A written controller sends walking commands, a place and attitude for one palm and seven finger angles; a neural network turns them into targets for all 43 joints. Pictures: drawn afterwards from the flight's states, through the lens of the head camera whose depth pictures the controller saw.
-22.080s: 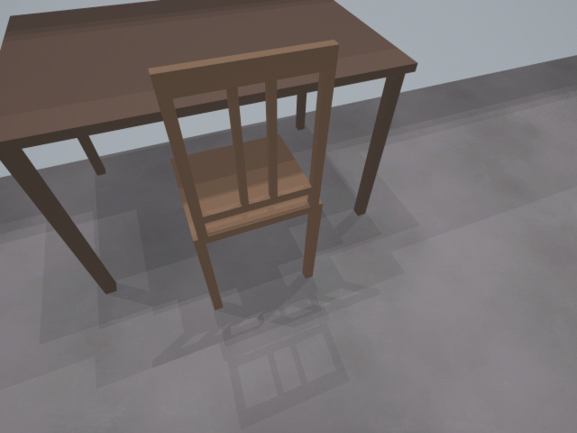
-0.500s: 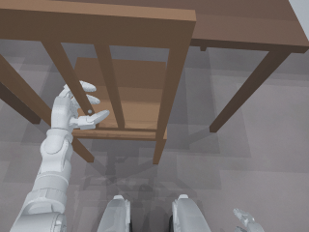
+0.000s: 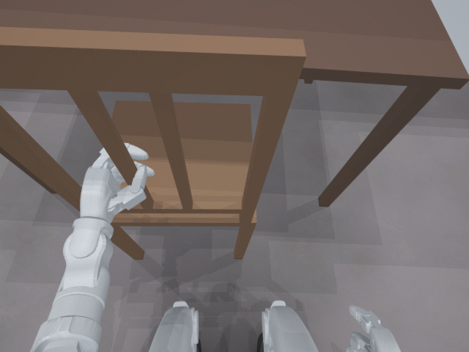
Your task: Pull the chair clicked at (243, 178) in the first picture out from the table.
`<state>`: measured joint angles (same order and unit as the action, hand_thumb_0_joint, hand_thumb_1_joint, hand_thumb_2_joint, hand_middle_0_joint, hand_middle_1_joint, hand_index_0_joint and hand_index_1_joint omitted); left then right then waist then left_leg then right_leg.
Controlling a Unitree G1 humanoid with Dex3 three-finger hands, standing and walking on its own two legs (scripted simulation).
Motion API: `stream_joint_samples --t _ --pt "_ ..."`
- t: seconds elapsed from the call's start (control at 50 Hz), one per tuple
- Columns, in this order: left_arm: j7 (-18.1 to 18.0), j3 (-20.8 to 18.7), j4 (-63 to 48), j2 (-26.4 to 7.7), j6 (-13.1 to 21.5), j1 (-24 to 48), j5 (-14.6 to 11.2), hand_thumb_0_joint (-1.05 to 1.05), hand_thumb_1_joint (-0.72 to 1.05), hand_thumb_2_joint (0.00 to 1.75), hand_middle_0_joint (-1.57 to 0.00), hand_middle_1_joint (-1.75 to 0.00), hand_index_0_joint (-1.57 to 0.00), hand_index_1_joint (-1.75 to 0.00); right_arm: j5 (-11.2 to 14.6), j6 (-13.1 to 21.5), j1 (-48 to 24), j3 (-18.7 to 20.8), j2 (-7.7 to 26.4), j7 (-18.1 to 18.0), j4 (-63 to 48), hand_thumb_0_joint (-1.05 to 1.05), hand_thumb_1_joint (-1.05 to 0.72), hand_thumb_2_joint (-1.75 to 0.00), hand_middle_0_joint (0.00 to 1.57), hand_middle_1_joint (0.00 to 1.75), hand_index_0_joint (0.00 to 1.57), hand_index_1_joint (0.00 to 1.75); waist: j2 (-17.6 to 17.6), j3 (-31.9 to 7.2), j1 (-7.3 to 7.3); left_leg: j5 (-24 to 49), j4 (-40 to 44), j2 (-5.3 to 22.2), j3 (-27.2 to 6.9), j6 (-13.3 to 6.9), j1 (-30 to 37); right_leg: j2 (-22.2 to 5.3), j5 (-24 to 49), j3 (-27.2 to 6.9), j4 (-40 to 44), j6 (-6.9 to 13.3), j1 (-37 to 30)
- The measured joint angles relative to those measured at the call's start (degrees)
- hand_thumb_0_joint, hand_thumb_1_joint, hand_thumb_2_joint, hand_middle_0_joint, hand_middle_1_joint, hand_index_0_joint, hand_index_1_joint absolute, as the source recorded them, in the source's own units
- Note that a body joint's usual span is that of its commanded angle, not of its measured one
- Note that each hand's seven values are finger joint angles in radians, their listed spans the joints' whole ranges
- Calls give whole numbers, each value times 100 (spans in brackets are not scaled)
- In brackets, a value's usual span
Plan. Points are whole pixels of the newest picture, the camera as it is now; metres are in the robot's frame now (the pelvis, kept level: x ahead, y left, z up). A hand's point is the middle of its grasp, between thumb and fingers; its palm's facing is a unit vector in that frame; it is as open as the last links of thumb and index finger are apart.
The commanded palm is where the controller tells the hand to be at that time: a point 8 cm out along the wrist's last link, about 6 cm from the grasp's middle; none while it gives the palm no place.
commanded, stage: hook a spindle and tug to test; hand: left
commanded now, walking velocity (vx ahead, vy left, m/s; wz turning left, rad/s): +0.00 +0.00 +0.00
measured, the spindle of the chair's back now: (125, 164) +0.41 +0.18 +0.04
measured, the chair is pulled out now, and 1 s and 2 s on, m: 0.02 0.11 0.22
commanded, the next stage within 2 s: step backward, pulling the chair out in 0.30 s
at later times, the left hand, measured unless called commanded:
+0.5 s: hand (138, 199) +0.36 +0.15 +0.02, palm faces +0.00 -0.99 -0.14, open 5.3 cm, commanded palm +0.33 +0.21 +0.02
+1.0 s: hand (145, 231) +0.30 +0.13 +0.03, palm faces +0.04 -0.99 -0.15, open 5.1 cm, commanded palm +0.28 +0.18 +0.03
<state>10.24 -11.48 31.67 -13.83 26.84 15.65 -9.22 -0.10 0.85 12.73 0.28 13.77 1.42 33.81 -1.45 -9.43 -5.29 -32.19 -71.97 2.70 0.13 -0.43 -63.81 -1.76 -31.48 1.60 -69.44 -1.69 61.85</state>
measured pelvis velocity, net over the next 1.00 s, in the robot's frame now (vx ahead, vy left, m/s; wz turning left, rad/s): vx -0.03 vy -0.01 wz -0.05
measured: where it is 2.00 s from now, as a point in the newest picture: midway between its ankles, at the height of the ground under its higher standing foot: outside the picture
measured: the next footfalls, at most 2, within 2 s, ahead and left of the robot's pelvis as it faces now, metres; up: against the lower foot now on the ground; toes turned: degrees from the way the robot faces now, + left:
right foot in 1.44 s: -0.03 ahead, -0.14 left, +0.00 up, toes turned -5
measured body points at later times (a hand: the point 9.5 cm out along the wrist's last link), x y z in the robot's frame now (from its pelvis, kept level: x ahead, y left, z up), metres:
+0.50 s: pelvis -0.01 -0.01 +0.02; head +0.12 +0.00 +0.46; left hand +0.35 +0.21 +0.03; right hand +0.13 -0.26 -0.09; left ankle +0.01 +0.11 -0.63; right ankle +0.01 -0.14 -0.63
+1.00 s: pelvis -0.03 -0.01 +0.09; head +0.04 -0.01 +0.54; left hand +0.29 +0.19 +0.04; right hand +0.06 -0.27 -0.03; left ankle +0.01 +0.11 -0.63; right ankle +0.01 -0.14 -0.63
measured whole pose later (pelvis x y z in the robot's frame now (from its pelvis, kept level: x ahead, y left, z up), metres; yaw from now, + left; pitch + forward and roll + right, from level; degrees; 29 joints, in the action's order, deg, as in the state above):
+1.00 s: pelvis -0.03 -0.01 +0.09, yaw -3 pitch +5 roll -1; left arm -4.6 -4.4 48.1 -10.7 13.0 15.1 -4.6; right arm 2.1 -6.3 12.9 1.0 13.0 -6.0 36.4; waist -0.7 4.0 -3.6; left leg -15.6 -37.4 3.7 4.4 0.1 -26.3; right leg 0.0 -13.6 -1.2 -35.3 -1.3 26.3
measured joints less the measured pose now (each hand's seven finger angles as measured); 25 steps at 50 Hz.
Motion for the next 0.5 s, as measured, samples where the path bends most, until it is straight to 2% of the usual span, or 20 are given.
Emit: stream_joint_samples --t 0.28,0.42,0.44,0.46,0.48,0.5 --pt "28 77 -403 35 -48 -457 -86 1 73 80 -44 -141 -42 -145 14 55 -39 15 22 -25 -63 1 -90 -90 20 30 20 30 1 -17 37 2 8 4 -29 35 52 6 -22 26 -21 34 -46" --pt "8 139 -354 49 -7 -360 -54 0 73 81 -45 -141 -42 -145 6 90 -87 17 56 -70 -2 1 -90 -90 20 30 20 30 1 -11 91 5 -89 -22 -77 51 -39 -18 -51 68 -134 52 27" --pt "-134 154 -439 39 -171 -315 50 0 72 82 -45 -140 -42 -145 56 -21 -126 25 24 -128 -34 1 -90 -90 20 30 20 30 39 150 103 15 -45 -29 -59 57 115 -25 -47 50 -110 48 -112" --pt "-364 224 -581 -3 -476 -291 266 0 72 82 -45 -139 -42 -145 116 -165 -163 32 -27 -219 -90 1 -90 -90 20 30 20 30 70 380 114 66 110 -33 -36 142 406 -34 -2 26 20 -8 -383" --pt "-599 317 -673 -34 -828 -290 389 1 72 82 -44 -136 -42 -145 168 -269 -173 32 -78 -310 -145 1 -90 -90 20 30 20 30 76 572 113 143 335 -46 -5 85 728 -35 74 12 234 30 -692" --pt "-799 393 -687 -44 -1137 -331 466 1 72 83 -43 -133 -42 -145 214 -343 -148 16 -120 -389 -202 1 -90 -90 20 30 20 30 58 669 96 246 617 -52 26 35 1031 -37 201 -8 516 -24 -985"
